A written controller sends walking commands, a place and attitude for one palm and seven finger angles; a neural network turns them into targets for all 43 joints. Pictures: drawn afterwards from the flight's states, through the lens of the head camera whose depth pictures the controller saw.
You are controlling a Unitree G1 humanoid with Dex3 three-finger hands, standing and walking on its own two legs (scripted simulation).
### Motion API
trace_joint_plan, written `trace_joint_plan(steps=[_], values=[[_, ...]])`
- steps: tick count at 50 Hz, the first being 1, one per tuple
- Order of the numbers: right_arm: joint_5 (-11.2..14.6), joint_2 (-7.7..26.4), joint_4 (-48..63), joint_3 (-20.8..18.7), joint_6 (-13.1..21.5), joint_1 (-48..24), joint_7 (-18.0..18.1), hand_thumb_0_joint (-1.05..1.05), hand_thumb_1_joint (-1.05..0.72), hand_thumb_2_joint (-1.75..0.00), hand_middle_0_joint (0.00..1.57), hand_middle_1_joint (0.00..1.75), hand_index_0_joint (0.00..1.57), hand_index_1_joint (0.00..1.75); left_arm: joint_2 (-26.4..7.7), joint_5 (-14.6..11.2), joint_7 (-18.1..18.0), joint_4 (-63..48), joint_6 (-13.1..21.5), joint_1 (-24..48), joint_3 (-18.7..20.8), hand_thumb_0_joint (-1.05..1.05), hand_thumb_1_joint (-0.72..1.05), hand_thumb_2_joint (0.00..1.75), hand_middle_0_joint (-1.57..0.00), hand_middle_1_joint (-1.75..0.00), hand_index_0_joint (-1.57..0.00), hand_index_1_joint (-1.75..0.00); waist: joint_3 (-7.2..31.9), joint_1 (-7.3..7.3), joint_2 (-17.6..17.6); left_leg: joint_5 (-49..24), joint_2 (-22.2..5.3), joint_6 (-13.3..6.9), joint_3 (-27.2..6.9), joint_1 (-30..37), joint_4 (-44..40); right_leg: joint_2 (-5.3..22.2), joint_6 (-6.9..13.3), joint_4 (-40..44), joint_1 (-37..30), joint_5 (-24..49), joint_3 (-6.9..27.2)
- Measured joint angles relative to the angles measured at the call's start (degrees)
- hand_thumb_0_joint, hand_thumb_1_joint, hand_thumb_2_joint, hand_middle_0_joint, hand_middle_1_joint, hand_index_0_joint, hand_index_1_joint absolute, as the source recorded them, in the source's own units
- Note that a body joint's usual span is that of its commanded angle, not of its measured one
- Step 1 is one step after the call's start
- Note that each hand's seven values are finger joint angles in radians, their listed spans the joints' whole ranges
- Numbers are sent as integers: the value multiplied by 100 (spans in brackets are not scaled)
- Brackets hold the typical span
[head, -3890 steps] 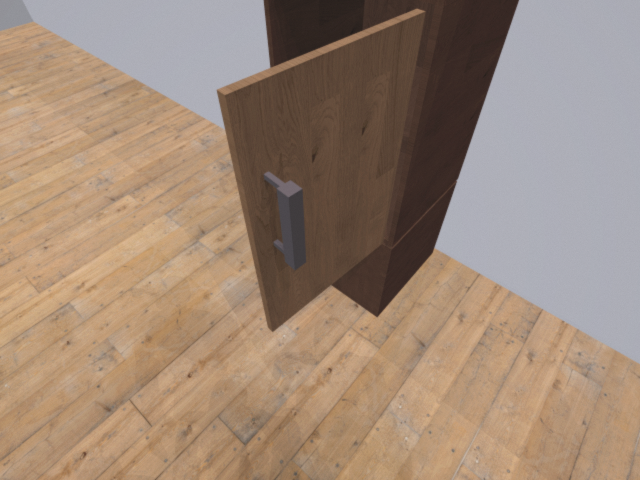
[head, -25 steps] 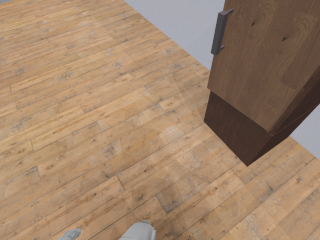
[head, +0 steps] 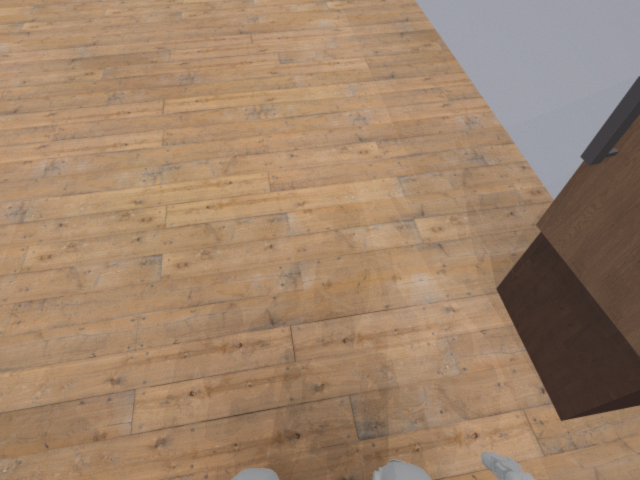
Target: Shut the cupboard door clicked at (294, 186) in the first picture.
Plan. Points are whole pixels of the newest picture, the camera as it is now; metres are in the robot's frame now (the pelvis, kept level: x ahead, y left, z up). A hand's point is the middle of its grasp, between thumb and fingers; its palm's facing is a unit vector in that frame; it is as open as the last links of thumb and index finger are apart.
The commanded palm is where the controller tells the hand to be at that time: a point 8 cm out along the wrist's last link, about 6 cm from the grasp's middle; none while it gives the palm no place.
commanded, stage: walk to a spot facing it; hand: left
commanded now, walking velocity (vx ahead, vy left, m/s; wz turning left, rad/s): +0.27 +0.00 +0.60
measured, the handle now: (628, 121) +0.72 -0.50 +0.03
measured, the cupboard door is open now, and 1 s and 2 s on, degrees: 7 7 7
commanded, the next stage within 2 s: turn to face it in 1.18 s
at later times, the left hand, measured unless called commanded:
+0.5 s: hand out of the picture -0.01 +0.18 -0.18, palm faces +0.42 -0.89 -0.19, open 7.4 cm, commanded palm none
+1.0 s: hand (147, 350) +0.29 +0.30 -0.13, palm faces +0.52 -0.81 -0.26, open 7.4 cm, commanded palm none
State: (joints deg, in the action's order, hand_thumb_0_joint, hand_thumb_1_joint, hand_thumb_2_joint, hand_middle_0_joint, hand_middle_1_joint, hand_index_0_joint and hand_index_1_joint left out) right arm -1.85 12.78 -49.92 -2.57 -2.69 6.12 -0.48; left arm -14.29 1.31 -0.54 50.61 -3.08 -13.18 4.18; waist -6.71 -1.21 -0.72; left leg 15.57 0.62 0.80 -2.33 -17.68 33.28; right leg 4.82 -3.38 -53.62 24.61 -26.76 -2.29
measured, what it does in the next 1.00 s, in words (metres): walks ahead, turning left: right foot, then left foot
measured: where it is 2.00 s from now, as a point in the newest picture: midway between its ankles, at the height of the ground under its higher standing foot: (280, 413)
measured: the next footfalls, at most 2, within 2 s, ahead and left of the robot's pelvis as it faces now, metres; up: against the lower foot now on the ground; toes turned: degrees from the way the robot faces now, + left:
right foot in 0.08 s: +0.07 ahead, -0.13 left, +0.00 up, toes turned -1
left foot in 0.48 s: +0.18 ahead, +0.16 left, +0.00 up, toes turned +28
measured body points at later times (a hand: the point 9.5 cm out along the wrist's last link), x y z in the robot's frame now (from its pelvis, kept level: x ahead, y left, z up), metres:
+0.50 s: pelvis +0.10 +0.03 -0.01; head +0.14 +0.05 +0.44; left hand -0.04 +0.23 -0.16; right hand +0.31 -0.15 -0.14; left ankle +0.15 +0.14 -0.73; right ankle +0.03 -0.13 -0.71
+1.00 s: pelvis +0.26 +0.05 +0.00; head +0.30 +0.05 +0.45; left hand +0.26 +0.34 -0.11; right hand +0.39 -0.16 -0.16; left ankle +0.15 +0.13 -0.69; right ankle +0.37 -0.01 -0.73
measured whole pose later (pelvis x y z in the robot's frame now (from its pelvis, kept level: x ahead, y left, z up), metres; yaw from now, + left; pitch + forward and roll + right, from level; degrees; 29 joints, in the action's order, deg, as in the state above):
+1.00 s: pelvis +0.26 +0.05 +0.00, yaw +36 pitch +0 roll +1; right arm -1.1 12.3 -57.5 -4.6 -1.2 19.0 -0.6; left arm -11.1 1.9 0.4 46.5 2.3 -6.1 2.5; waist -3.9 3.4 1.9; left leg 29.0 2.6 -0.5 -3.4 -19.3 52.1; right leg 3.8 0.2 -34.7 21.3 -12.9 -5.2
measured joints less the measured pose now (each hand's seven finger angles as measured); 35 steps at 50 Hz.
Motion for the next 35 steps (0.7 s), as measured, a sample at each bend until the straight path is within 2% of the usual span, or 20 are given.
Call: trace_joint_plan(steps=[3, 4, 6, 9, 11, 15, 20, 23, 24, 25, 27, 28, 31, 35], values=[[-1, 38, -38, -33, -72, 172, -24, 1, -91, -90, 21, 29, 20, 30, 20, 39, 76, -170, 161, -6, -37, 1, 91, 90, -20, -30, -20, -30, 183, 60, 154, 236, 2, 11, -266, -136, 264, -158, 28, 1192, -437, 236, -95], [20, 45, -44, -57, -95, 252, -31, 1, -91, -90, 21, 30, 20, 30, 10, 77, 86, -239, 250, -54, -45, 0, 91, 90, -20, -30, -20, -30, 270, 60, 146, 688, 50, -35, -324, -294, 594, -154, 136, 1527, -547, 352, -122], [23, 109, -128, -133, -144, 335, -42, 1, -91, -90, 21, 29, 20, 30, 98, 91, 47, -277, 349, -103, -96, 0, 91, 90, -20, -30, -20, -30, 297, 52, 242, 1292, 107, -59, -343, -709, 1806, -122, 342, 1442, -605, 561, -329], [-11, 158, -212, -207, -169, 405, -124, 1, -91, -90, 20, 29, 20, 30, 267, 82, -6, -152, 408, -311, -125, 0, 91, 90, -20, -30, -20, -30, 359, 84, 252, 861, 30, -14, -42, -1249, 3295, -22, 401, 1815, -955, 643, -547], [-7, 153, -206, -231, -129, 443, -182, 1, -91, -90, 20, 29, 20, 30, 355, 75, -12, -4, 439, -427, -137, 0, 91, 90, -20, -30, -20, -30, 378, 164, 221, 492, -119, 30, 160, -1420, 3509, 51, 363, 2222, -1243, 759, -716], [9, 83, -210, -217, -76, 463, -242, 1, -91, -90, 20, 29, 19, 30, 479, 75, -10, 198, 541, -591, -155, 0, 91, 90, -20, -30, -20, -30, 299, 198, 101, 277, -322, 28, 460, -1428, 2843, 207, 294, 2783, -1742, 846, -1098], [14, -22, -246, -124, -59, 248, -300, 1, -91, -90, 20, 29, 19, 30, 529, 84, -4, 370, 606, -815, -156, 0, 91, 90, -20, -30, -20, -30, 79, 13, 4, 317, -381, -115, 775, -1178, 1495, 358, 107, 2852, -2176, 605, -1555], [10, -77, -136, -52, 54, 79, -316, 1, -91, -90, 20, 29, 19, 30, 455, 66, 23, 501, 568, -1012, -134, 0, 91, 90, -20, -30, -20, -30, -28, -76, -129, 388, -224, -301, 1039, -772, 577, 595, -60, 2369, -2256, 200, -1707], [2, -57, -57, -26, 131, 54, -315, 1, -91, -90, 20, 29, 19, 30, 439, 48, 44, 541, 542, -1120, -124, 0, 91, 90, -20, -30, -20, -30, -10, -80, -124, 240, -175, -404, 1075, -559, 217, 703, -70, 1878, -2116, 8, -1689], [-10, -27, 26, -23, 227, 31, -295, 1, -91, -90, 20, 29, 19, 30, 422, 25, 80, 576, 475, -1175, -114, 0, 91, 90, -20, -30, -20, -30, 7, -37, -62, -383, -194, -487, 1046, -590, 204, 719, -53, 1038, -1806, -199, -1500], [16, -66, 72, -3, 363, -7, -209, 1, -91, -90, 20, 29, 19, 30, 288, 22, 98, 627, 273, -1040, -83, 1, 91, 90, -20, -30, -20, -30, -78, -13, -146, -308, -119, -526, 1028, -649, 623, 613, 30, -606, -1060, -364, -766], [22, -85, 72, 16, 388, 29, -167, 1, -91, -90, 20, 29, 20, 30, 229, 27, 90, 628, 215, -928, -47, 1, 91, 90, -20, -30, -20, -30, -82, -17, -186, -143, -72, -517, 1012, -590, 644, 542, 67, -1106, -714, -269, -518], [14, -108, -23, 34, 397, 227, -51, 1, -91, -90, 20, 29, 20, 30, 131, 61, 108, 494, 192, -516, 41, 1, 91, 90, -20, -30, -20, -30, -18, 12, -178, -83, 67, -486, 871, -341, 308, 437, 91, -1460, 95, 226, -176], [18, -140, -281, 34, 377, 552, -4, 1, -91, -90, 20, 29, 20, 30, 113, 76, 143, 163, 272, -43, 73, 1, 91, 90, -20, -30, -19, -30, 147, 85, -81, -243, 191, -498, 628, 38, -273, 365, 24, -897, 696, 809, 26]])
